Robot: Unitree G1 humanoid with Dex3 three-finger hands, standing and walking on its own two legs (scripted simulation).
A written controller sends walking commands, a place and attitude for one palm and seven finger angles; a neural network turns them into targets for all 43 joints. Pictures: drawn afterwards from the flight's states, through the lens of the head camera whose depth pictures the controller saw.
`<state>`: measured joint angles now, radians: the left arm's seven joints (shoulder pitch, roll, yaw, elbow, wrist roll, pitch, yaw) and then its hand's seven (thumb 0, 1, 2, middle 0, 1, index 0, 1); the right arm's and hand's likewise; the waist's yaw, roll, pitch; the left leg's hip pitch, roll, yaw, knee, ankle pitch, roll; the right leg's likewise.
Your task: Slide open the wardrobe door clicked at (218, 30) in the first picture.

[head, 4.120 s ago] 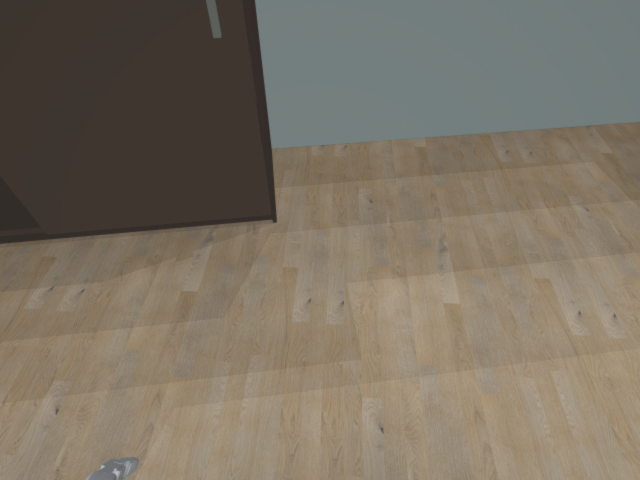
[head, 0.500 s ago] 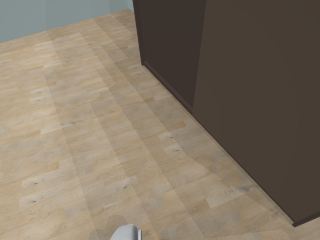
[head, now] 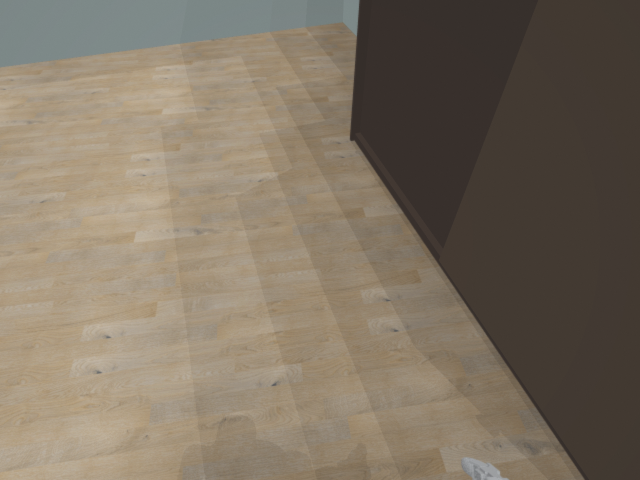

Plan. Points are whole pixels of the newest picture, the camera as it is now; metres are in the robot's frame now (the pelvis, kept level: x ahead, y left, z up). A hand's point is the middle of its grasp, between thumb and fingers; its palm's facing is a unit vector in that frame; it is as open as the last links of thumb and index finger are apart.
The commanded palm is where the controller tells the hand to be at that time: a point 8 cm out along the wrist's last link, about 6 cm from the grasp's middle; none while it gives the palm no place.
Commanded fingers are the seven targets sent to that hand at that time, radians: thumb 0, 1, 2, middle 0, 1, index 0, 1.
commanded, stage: turn to face it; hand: right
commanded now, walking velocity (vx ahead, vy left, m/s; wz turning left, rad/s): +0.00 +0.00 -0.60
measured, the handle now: out of the picture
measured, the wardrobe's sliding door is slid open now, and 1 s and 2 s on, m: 0.00 0.00 0.00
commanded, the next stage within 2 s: take the last steps up to it in 1.70 s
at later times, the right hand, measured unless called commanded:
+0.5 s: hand out of the picture +0.03 -0.21 -0.15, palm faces +0.29 +0.91 -0.30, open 7.4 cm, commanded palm none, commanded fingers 0.00 -0.90 -0.90 0.20 0.30 0.20 0.30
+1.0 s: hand out of the picture -0.16 -0.19 -0.18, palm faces +0.60 +0.76 -0.25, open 7.4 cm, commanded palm none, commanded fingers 0.00 -0.90 -0.90 0.20 0.30 0.20 0.30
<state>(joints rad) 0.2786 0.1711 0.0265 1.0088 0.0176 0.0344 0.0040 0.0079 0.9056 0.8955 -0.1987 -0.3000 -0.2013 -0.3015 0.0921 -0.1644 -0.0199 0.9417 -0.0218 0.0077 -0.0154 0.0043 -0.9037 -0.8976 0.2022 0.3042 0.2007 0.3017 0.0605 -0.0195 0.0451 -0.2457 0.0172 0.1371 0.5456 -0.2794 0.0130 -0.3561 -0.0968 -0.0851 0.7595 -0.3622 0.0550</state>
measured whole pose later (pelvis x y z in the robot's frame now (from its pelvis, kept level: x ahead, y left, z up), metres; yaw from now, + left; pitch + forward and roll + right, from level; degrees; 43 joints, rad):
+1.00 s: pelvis -0.06 +0.01 +0.00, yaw -36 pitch +1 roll +1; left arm 0.10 0.23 0.05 0.88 0.02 0.02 -0.02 0.01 0.90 0.90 -0.20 -0.30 -0.20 -0.30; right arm 0.22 -0.28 -0.07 0.94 -0.02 0.07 -0.01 0.01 -0.90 -0.90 0.20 0.30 0.20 0.30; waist -0.02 0.06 0.11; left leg -0.44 0.13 0.09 1.05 -0.52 -0.09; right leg -0.29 -0.01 -0.06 0.60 -0.33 -0.04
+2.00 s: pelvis -0.06 +0.00 +0.02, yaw -62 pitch -1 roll +1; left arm 0.18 0.16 0.01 0.97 0.02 -0.02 0.00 0.01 0.90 0.89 -0.20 -0.30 -0.21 -0.30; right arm 0.27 -0.26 -0.04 1.03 -0.03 0.04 0.01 0.01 -0.91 -0.90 0.20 0.30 0.20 0.30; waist -0.02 0.04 0.05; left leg -0.40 0.09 0.04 1.00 -0.40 -0.07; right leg -0.16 0.00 -0.05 0.41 -0.24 -0.05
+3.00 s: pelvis +0.09 -0.21 +0.01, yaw -63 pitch -2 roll +0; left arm 0.19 0.16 0.04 1.04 0.02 -0.04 0.03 -0.02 0.95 0.89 -0.20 -0.30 -0.21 -0.30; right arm 0.27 -0.16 -0.04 1.07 -0.03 0.00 -0.03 0.01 -0.91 -0.90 0.20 0.30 0.20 0.30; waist -0.01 0.03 0.04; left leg -0.41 0.10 0.05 0.84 -0.34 -0.03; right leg -0.24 -0.02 -0.17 0.46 -0.19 -0.07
